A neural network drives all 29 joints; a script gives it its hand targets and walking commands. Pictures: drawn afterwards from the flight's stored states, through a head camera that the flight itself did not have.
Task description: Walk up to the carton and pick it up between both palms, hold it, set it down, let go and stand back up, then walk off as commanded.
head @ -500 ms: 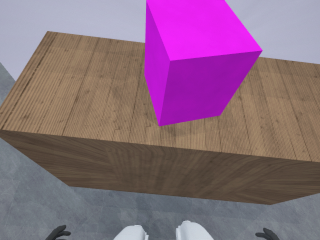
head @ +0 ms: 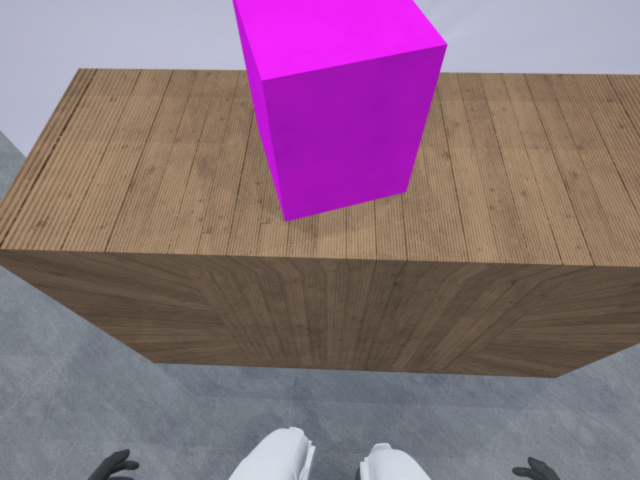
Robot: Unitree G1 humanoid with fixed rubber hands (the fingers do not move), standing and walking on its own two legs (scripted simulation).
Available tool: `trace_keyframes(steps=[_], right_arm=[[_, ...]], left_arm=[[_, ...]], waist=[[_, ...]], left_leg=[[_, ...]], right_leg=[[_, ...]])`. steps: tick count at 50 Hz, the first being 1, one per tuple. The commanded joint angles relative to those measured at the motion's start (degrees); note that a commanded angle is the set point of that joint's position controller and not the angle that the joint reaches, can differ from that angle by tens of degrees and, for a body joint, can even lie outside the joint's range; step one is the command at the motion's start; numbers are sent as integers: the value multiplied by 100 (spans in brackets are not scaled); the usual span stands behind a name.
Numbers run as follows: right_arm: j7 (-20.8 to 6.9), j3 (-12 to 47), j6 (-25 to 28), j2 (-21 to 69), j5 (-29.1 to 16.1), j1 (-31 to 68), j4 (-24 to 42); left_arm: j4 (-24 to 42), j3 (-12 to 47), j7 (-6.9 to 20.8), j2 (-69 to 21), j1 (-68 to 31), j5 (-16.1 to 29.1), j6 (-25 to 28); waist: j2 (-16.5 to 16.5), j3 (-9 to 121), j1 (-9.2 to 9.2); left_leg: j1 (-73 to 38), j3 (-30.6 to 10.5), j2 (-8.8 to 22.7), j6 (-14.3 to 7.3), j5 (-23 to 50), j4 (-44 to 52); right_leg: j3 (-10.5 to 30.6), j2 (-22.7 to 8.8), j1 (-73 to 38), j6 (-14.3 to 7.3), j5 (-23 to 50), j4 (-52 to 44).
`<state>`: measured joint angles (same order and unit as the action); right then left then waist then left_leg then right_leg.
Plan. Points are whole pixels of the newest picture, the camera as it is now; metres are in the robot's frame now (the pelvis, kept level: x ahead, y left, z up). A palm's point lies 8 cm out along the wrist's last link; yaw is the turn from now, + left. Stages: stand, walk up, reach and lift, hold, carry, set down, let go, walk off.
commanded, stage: walk off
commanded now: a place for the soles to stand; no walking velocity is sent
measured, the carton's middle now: (327, 98) +0.60 +0.06 +0.08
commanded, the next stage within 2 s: stand in 1.24 s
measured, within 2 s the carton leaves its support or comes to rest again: neither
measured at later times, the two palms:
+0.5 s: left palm out of the picture +0.03 +0.32 -0.12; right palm out of the picture +0.06 -0.26 -0.10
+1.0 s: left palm out of the picture +0.00 +0.30 -0.11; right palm out of the picture +0.03 -0.28 -0.11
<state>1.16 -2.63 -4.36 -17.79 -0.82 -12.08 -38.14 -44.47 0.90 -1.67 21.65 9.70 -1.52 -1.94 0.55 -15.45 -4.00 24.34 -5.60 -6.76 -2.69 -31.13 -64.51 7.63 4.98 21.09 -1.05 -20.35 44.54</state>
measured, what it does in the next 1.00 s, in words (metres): steps on the spot: left foot, then right foot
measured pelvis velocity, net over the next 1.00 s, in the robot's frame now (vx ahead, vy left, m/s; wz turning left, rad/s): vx -0.07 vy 0.00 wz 0.01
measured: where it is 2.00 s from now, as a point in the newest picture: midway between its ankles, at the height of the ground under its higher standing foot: outside the picture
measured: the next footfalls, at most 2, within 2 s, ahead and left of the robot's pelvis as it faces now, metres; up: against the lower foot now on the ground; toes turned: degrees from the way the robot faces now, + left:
left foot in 0.22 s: -0.04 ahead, +0.12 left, +0.00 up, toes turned -5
right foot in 0.56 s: -0.01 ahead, -0.11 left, +0.00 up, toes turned +7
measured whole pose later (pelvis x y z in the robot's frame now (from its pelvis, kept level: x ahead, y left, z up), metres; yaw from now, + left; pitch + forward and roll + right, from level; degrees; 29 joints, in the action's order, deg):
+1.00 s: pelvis -0.07 +0.00 +0.00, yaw +0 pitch -4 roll +0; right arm 1.2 -2.6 0.3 -18.5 -0.8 -11.9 -44.2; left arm -45.8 0.9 -1.0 21.8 9.6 -1.5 -0.4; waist -0.1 -14.4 -3.9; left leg 17.4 -5.3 -2.4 -0.2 -22.7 -44.4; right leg 5.7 4.1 17.9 -0.9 -19.6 43.0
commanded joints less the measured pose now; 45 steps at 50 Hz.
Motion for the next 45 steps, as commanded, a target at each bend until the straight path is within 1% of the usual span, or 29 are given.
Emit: trace_keyframes(steps=[1, 3, 6, 8, 10, 11, 12, 13, 14, 15, 17, 23, 25, 26, 27, 28, 29, 30, 31, 32, 33, 34, 37, 39, 40, 41, 42, 43, 45], right_arm=[[132, -535, 182, -1601, 137, -308, 207], [113, -508, 203, -1612, 141, -143, 162], [83, -488, 260, -1599, 78, -174, 16], [81, -485, 328, -1558, 69, -252, -153], [103, -532, 403, -1483, 110, -668, -409], [96, -552, 441, -1516, 197, -756, -437], [87, -631, 462, -2051, 238, -470, -385], [91, -611, 487, -2275, 191, -203, -161], [137, -558, 503, -2249, 208, -9, -77], [175, -493, 508, -2092, 204, 122, -39], [151, -432, 530, -1943, 199, 38, -5], [142, -448, 570, -1880, 215, -241, -46], [128, -443, 548, -1889, 214, -94, -54], [114, -427, 549, -1870, 205, -2, -42], [94, -397, 528, -1858, 180, 150, -9], [69, -362, 513, -1758, 163, 206, -28], [54, -326, 487, -1547, 67, -9, -88], [106, -326, 449, -1476, -16, 185, -153], [131, -372, 429, -1569, 23, 195, -256], [128, -357, 436, -1526, 43, 190, -246], [116, -357, 459, -1477, 63, 124, -314], [109, -399, 479, -1518, 58, 98, -307], [82, -394, 520, -1450, 44, -67, -401], [107, -411, 579, -1392, 67, -308, -550], [88, -447, 592, -1559, 135, -317, -523], [72, -493, 611, -1891, 162, -270, -512], [58, -483, 623, -2010, 180, -32, -360], [74, -448, 635, -1995, 176, 113, -326], [90, -401, 653, -1968, 168, 307, -282]], left_arm=[[518, -785, -147, 1461, 291, -111, 164], [442, -763, -125, 1437, 399, -120, 170], [406, -709, -46, 1473, 207, -114, 133], [374, -663, 6, 1486, 108, -100, 94], [375, -635, 52, 1504, -55, 0, -20], [288, -615, 62, 1336, 49, 38, -73], [331, -616, 59, 1093, 18, 102, -58], [311, -681, -37, 1234, -173, 38, -38], [287, -707, -61, 1330, -115, 46, -27], [203, -683, -47, 1345, -13, 102, -27], [125, -687, -13, 1341, 259, 65, -25], [130, -684, 6, 1264, 235, -5, 97], [113, -697, 16, 1264, 183, -9, 164], [103, -703, 22, 1263, 207, -43, 199], [31, -725, 24, 1275, 356, -43, 234], [-7, -724, 13, 1367, 607, -48, 293], [21, -813, 19, 1648, 763, -84, 319], [-103, -764, 8, 1777, 768, -61, 332], [-69, -685, -7, 1648, 658, -69, 307], [-13, -639, -23, 1542, 520, -59, 314], [-20, -600, -26, 1452, 451, -61, 340], [47, -590, -19, 1418, 451, -70, 327], [108, -562, 3, 1378, 350, -50, 276], [197, -543, 36, 1312, 28, -10, 181], [212, -572, 62, 1273, 34, 14, 146], [177, -586, 56, 1193, -31, 23, 124], [172, -630, 4, 1215, -29, -15, 129], [153, -649, -4, 1243, 19, -9, 142], [98, -646, 31, 1353, 139, -19, 198]], waist=[[-613, 1618, 174], [-590, 1536, 54], [-689, 1504, 104], [-748, 1519, 171], [-795, 1580, 441], [-369, 1406, 494], [998, 1222, 446], [928, 1101, 525], [716, 1111, 430], [498, 1147, 326], [784, 1251, 338], [938, 1786, 481], [993, 1787, 437], [850, 1784, 392], [820, 1851, 264], [195, 2049, 99], [-643, 2403, 39], [-975, 2342, -11], [-582, 2140, 98], [-410, 1942, 154], [-392, 1878, 174], [-593, 1852, 151], [-542, 2037, 262], [-358, 2018, 428], [-41, 1933, 439], [680, 1832, 459], [985, 1621, 443], [808, 1493, 361], [817, 1454, 291]], left_leg=[[638, -608, -102, 529, -95, -1239], [545, -567, 12, 559, -231, -761], [20, -538, 271, 431, -494, 520], [-483, -346, 477, 345, -261, 1721], [-1680, -128, 525, 156, 535, 3222], [-1760, -796, 754, 35, 634, 4152], [-1706, -2589, 1938, -282, 2152, 4399], [-1097, -3003, 2500, -495, 3656, 4297], [-1111, -2810, 2456, -639, 4432, 4059], [-1333, -2374, 2242, -632, 4934, 3800], [-1701, -2027, 1966, -418, 5228, 3520], [-2446, -1903, 1934, -481, 5320, 3243], [-2089, -1818, 1953, -593, 5113, 3203], [-1789, -1715, 1880, -597, 5108, 3092], [-1344, -1484, 1788, -486, 4943, 2913], [-711, -955, 1395, -197, 4240, 2394], [-95, -412, 728, 92, 2471, 1401], [97, 90, 189, 199, -127, 732], [44, -148, 243, 207, -794, 411], [125, -238, 305, 211, -698, 399], [128, -331, 428, 225, -669, 611], [132, -302, 512, 201, -557, 902], [-448, -159, 600, 208, 56, 2023], [-1497, -354, 752, 73, 1347, 3268], [-1641, -931, 1045, -119, 1544, 3639], [-1465, -1836, 1765, -477, 2499, 3776], [-1145, -2274, 2285, -837, 3706, 3845], [-962, -2235, 2373, -988, 4113, 3781], [-988, -1974, 2214, -915, 4232, 3621]], right_leg=[[1869, -1880, -1469, -1402, 2990, -1631], [1814, -1831, -1418, -1430, 2309, -1667], [1730, -1869, -985, -1440, 961, -1824], [1462, -1826, -758, -1343, 1001, -1637], [1098, -1690, 28, -990, 1634, -1052], [901, -1312, 329, -660, 1467, -413], [431, -121, 1088, -196, -289, 557], [442, 111, 764, 38, -1356, 1249], [580, 179, 647, -5, -1364, 1643], [616, 196, 770, -35, -1276, 1891], [435, 54, 787, -13, -1113, 1701], [0, -311, 680, -59, -955, 610], [-148, -417, 269, -132, -915, 98], [-221, -431, -66, -177, -672, -237], [-186, -467, -744, -270, -153, -748], [258, -718, -1765, -466, 1590, -1439], [1547, -1472, -2446, -959, 2503, -1821], [2012, -2246, -2174, -1498, 3569, -1693], [2162, -2344, -1909, -1677, 3965, -1517], [1912, -2290, -1829, -1645, 4170, -1351], [1752, -2159, -1873, -1570, 4110, -1253], [1545, -2021, -1853, -1488, 4218, -1125], [1250, -1833, -1625, -1231, 3958, -966], [804, -1623, -823, -896, 3512, -697], [620, -1269, -432, -652, 2732, -496], [163, -631, -183, -347, 1228, 25], [-43, -258, -135, -136, -912, 576], [-53, -240, -112, -138, -1352, 860], [-160, -342, 27, -192, -1136, 747]])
